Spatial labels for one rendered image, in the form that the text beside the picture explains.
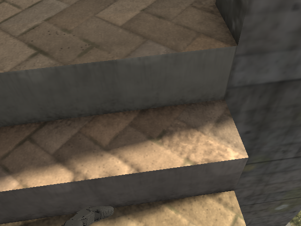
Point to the left robot hand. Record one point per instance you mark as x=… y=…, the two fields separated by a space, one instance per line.
x=88 y=215

